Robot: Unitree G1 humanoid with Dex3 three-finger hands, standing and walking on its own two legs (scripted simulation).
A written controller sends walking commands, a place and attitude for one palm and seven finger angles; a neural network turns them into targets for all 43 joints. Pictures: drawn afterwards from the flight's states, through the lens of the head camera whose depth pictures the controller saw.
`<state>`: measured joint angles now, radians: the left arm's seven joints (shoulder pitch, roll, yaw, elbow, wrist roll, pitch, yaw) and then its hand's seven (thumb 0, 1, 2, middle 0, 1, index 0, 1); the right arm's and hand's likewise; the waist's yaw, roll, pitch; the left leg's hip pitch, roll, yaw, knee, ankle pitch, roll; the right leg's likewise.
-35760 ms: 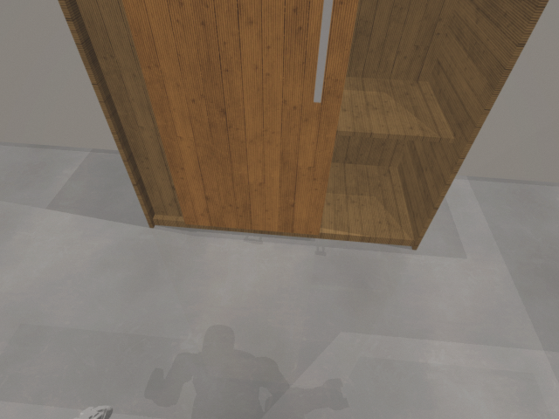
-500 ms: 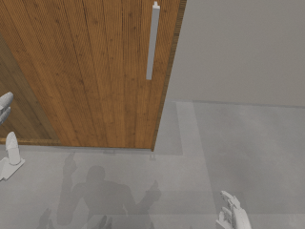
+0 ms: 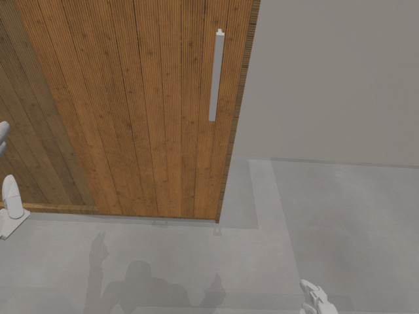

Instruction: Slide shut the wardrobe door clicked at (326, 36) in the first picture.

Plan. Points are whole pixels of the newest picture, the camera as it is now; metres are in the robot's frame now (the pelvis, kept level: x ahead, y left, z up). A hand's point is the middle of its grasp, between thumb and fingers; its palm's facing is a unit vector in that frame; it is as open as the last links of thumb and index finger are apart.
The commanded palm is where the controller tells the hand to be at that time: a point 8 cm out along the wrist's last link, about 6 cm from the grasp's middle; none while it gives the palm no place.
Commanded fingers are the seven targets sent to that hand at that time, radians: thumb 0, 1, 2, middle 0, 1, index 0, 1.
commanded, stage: stop stepping back and stand still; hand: left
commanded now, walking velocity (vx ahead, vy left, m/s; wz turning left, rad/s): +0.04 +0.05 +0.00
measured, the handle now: (215, 78) +0.75 +0.03 +0.12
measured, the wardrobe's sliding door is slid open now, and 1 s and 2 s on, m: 0.00 0.00 0.00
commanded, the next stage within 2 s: let the arm hang, fingers relaxed in 0.14 s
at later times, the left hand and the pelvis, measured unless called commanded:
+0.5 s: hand out of the picture +0.11 +0.19 -0.14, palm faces +0.00 -0.97 -0.24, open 7.4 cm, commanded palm none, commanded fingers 0.00 0.90 0.90 -0.20 -0.30 -0.20 -0.30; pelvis +0.00 +0.00 -0.01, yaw +4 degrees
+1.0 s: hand out of the picture +0.00 +0.26 -0.15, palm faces +0.07 -0.94 -0.32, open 7.4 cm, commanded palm none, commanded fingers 0.00 0.90 0.90 -0.20 -0.30 -0.20 -0.30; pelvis -0.01 +0.02 +0.01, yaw +4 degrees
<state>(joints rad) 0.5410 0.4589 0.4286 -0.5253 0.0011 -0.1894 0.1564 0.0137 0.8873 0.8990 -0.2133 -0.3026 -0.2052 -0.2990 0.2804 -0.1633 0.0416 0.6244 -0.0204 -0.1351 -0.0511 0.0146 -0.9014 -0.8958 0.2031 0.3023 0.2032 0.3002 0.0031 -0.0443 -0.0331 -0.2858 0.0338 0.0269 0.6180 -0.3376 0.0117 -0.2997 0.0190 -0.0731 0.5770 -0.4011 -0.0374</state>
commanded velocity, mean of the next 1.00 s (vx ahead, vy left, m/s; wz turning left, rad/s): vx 0.00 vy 0.01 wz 0.00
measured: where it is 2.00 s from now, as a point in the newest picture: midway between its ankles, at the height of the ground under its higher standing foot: outside the picture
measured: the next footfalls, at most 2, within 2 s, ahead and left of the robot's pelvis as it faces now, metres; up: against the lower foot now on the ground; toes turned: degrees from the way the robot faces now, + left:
left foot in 0.20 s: +0.06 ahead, +0.13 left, +0.00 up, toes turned +2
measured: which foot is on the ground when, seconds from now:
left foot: down 0.00-0.00, up 0.02-0.18, down 0.20-1.00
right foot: down 0.00-1.00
